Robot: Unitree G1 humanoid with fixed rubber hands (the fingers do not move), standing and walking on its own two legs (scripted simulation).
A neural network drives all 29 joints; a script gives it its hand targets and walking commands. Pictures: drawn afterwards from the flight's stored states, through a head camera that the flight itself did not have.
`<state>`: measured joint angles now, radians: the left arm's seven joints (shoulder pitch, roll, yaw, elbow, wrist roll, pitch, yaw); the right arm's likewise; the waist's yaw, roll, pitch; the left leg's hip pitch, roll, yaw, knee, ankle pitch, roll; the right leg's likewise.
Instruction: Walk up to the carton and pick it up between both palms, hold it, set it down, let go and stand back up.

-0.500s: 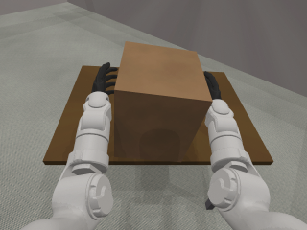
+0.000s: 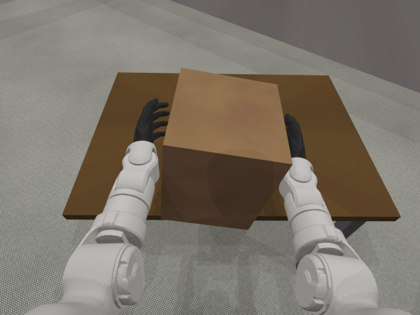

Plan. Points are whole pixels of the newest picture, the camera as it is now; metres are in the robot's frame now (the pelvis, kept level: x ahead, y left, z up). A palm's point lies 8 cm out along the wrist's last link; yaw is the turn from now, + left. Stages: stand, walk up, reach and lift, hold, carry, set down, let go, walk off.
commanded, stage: set down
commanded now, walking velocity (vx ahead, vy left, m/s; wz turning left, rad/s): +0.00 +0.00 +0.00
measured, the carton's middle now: (216, 154) +0.45 -0.02 +0.04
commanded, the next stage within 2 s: none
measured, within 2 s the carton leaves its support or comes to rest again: neither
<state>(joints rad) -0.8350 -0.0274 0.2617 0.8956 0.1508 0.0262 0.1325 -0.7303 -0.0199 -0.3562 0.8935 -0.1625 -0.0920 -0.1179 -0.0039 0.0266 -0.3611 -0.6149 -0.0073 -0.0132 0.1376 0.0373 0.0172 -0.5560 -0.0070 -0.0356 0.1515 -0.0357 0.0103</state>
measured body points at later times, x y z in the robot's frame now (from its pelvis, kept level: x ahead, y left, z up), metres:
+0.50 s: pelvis -0.02 +0.00 +0.00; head +0.00 +0.02 +0.45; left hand +0.44 +0.12 +0.14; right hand +0.42 -0.18 +0.15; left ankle +0.02 +0.11 -0.74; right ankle -0.02 -0.13 -0.74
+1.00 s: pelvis +0.02 +0.01 -0.01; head +0.14 +0.01 +0.42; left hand +0.51 +0.13 +0.05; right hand +0.49 -0.16 +0.04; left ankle +0.02 +0.11 -0.74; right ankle -0.02 -0.12 -0.74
